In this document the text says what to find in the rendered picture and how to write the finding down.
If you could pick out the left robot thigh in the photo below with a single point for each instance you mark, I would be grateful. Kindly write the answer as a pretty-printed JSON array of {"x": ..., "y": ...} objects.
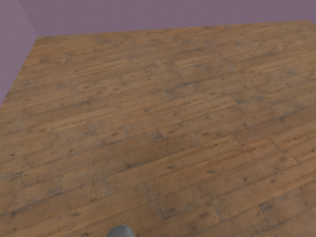
[{"x": 121, "y": 231}]

